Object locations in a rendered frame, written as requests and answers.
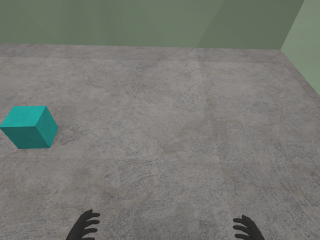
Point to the robot left hand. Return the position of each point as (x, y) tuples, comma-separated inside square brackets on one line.
[(78, 230)]

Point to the robot right hand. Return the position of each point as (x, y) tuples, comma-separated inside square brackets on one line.
[(251, 229)]

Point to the carton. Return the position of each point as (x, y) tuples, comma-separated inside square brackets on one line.
[(30, 127)]

